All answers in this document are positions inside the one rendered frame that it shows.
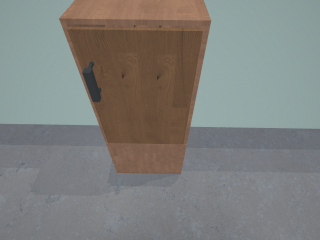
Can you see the handle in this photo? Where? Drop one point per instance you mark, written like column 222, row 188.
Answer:
column 91, row 83

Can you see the cupboard door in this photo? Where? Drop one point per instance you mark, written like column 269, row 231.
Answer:
column 146, row 76

